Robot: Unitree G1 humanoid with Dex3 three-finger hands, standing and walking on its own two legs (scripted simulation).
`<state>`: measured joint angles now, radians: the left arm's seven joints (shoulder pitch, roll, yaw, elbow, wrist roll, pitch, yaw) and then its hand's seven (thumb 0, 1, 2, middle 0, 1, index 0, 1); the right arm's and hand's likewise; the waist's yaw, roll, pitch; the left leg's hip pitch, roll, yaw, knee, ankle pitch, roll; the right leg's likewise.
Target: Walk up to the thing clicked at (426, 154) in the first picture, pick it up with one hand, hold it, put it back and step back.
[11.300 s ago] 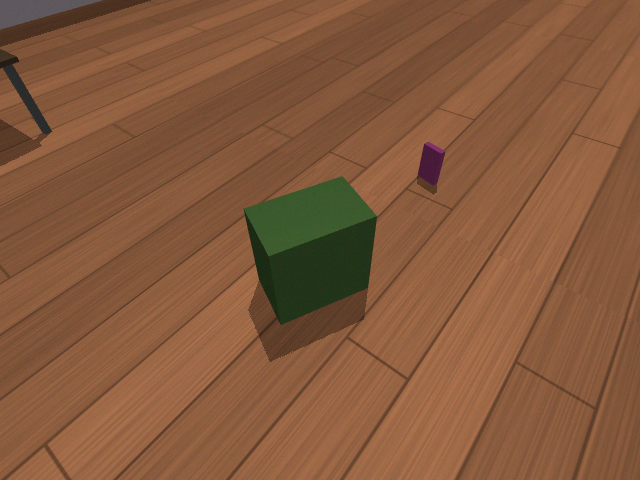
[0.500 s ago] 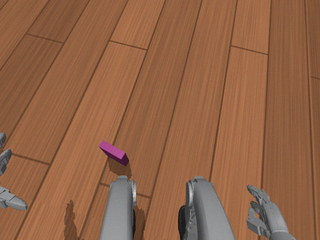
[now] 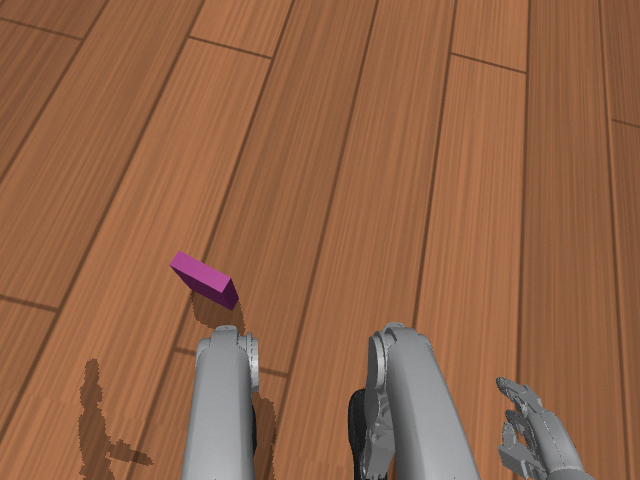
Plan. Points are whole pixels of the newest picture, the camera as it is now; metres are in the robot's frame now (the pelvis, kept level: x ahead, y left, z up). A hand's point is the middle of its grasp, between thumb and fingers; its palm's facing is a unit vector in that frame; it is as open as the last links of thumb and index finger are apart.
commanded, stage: go down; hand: left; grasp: from the side
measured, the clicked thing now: (208, 283) +0.42 +0.20 -0.37
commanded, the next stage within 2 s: approach in 1.20 s
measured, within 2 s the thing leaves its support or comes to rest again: neither
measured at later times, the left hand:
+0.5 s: hand out of the picture +0.34 +0.41 -0.05, palm faces +0.20 -0.97 -0.12, open 17.3 cm
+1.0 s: hand out of the picture +0.35 +0.41 -0.07, palm faces +0.20 -0.97 -0.10, open 17.3 cm
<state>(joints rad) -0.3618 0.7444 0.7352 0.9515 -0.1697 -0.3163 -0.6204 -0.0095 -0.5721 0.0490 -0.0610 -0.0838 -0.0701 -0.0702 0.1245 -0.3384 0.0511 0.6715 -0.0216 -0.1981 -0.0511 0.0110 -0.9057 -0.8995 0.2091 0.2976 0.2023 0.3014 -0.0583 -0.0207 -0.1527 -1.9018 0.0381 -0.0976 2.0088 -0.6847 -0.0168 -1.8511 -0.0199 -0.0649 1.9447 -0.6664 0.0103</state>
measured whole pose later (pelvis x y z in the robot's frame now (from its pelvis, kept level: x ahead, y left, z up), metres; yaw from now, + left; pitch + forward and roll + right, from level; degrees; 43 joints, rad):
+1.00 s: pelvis -0.01 +0.00 -0.08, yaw -1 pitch +31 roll -6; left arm -0.49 0.85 0.83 1.03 -0.20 -0.36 -0.72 -0.01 -0.49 0.08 -0.04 -0.08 -0.05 -0.07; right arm 0.10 -0.37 0.09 0.67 -0.04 -0.19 -0.02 0.01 -0.92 -0.90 0.21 0.30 0.20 0.30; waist -0.06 -0.03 -0.10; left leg -2.11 0.02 -0.12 2.24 -0.69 -0.02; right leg -2.05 -0.02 -0.07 2.17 -0.67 0.01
